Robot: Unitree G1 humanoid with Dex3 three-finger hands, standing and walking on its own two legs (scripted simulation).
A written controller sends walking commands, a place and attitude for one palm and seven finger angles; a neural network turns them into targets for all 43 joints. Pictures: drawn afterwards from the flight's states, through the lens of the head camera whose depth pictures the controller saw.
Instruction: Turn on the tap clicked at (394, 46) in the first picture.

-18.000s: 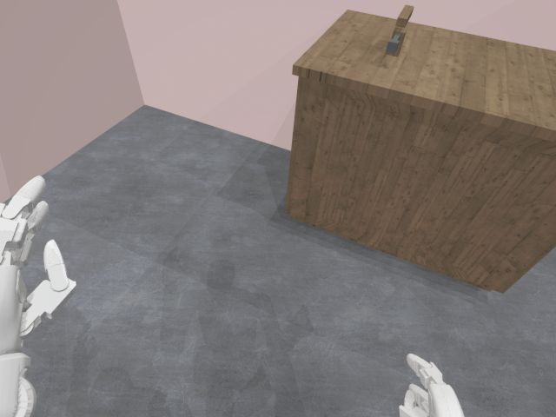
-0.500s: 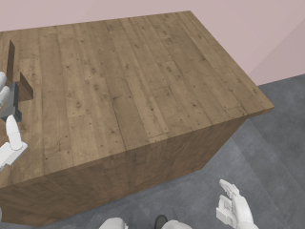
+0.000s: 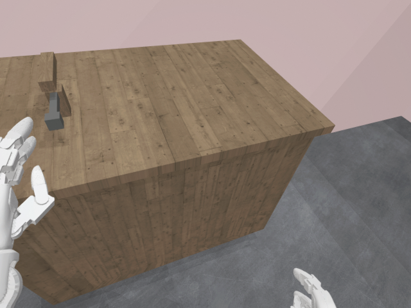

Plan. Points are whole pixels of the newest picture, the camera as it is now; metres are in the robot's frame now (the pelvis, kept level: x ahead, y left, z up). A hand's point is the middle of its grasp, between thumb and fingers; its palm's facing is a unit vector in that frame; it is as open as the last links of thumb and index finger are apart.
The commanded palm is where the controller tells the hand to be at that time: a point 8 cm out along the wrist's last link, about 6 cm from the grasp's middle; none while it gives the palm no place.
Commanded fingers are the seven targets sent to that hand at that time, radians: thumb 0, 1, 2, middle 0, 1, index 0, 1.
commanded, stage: come to a stop and stand still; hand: left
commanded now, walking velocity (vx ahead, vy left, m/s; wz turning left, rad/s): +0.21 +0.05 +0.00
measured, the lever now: (54, 121) +0.44 +0.36 +0.11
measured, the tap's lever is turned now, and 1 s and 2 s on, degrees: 0 0 0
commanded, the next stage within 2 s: look again from close up in 1.10 s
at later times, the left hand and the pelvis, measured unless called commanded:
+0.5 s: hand (32, 230) +0.17 +0.24 +0.17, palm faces +0.41 -0.82 -0.41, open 7.5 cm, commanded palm +0.12 +0.26 +0.19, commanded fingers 0.00 0.90 0.90 -0.20 -0.30 -0.20 -0.30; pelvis -0.04 -0.02 +0.00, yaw +0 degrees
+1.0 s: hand (16, 242) +0.16 +0.26 +0.16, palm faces +0.43 -0.83 -0.35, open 7.5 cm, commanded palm +0.11 +0.28 +0.19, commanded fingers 0.00 0.90 0.90 -0.20 -0.30 -0.20 -0.30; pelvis -0.05 +0.00 +0.01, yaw +1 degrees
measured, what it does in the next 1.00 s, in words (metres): steps on the spot: left foot, then right foot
